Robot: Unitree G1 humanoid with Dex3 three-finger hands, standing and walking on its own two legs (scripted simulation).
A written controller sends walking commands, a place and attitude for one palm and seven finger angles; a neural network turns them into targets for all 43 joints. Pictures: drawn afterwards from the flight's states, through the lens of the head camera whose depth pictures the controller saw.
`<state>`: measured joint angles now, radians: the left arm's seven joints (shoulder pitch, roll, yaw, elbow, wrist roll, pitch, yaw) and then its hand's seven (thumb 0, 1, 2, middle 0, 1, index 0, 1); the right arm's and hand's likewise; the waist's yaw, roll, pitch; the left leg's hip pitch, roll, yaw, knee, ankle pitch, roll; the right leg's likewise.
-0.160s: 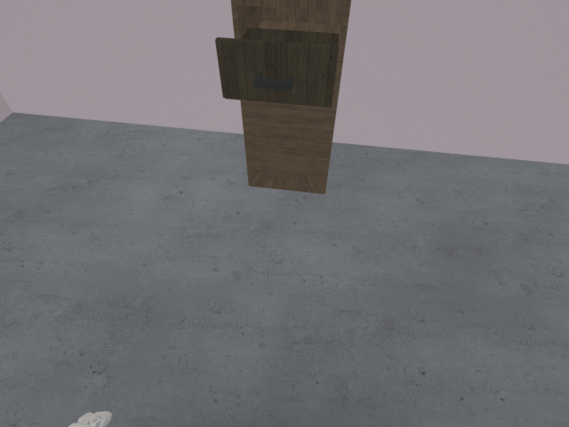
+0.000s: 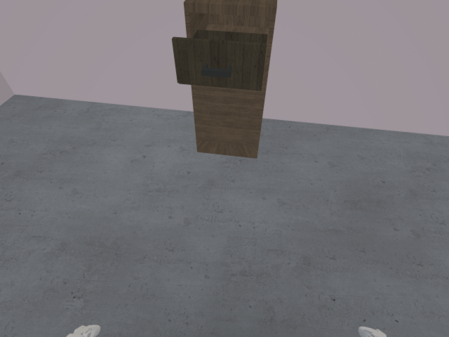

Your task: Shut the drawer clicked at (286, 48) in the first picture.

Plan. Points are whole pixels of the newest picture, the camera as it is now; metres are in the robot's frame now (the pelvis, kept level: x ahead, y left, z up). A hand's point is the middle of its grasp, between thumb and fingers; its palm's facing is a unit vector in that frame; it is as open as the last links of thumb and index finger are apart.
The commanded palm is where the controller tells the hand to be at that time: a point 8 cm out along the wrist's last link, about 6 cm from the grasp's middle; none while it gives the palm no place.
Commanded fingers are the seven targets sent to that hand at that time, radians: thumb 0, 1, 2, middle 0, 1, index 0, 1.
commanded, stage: stand and wait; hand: left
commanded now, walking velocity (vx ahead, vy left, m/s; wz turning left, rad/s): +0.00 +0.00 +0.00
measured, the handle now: (217, 69) +1.02 +0.09 -0.01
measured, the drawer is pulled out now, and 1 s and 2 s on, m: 0.29 0.29 0.29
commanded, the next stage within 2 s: look at it before walking up in 0.66 s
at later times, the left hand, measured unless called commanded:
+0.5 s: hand out of the picture +0.05 +0.23 -0.15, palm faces -0.03 -0.94 -0.33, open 7.4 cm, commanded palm none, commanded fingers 0.00 0.90 0.90 -0.20 -0.30 -0.20 -0.30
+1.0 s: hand out of the picture +0.07 +0.22 -0.15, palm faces -0.04 -0.94 -0.33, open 7.4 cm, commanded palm none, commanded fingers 0.00 0.90 0.90 -0.20 -0.30 -0.20 -0.30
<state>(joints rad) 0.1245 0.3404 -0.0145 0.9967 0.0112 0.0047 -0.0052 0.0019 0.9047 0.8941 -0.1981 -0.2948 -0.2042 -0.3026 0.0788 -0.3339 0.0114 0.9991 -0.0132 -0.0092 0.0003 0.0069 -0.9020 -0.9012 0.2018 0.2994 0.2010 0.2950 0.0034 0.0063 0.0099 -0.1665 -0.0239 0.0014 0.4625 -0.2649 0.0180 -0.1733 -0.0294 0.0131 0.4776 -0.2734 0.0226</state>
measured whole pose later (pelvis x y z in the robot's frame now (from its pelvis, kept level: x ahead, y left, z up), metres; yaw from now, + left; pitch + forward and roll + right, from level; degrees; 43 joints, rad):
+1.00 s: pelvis -0.02 -0.02 +0.01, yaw -1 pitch -2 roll +0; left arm 0.14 0.33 -0.01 1.08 0.01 -0.01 -0.01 0.00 0.90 0.89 -0.20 -0.29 -0.20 -0.30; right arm 0.12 -0.33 0.01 1.11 -0.01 -0.01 0.00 0.01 -0.90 -0.90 0.20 0.30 0.20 0.29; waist 0.00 0.00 0.02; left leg -0.15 0.01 0.01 0.38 -0.20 -0.01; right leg -0.16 0.01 0.02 0.40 -0.21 -0.01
